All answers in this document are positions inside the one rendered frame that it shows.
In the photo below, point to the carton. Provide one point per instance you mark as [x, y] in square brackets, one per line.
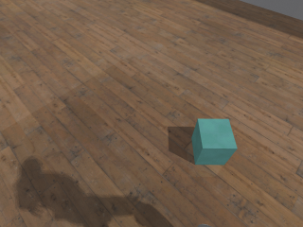
[213, 141]

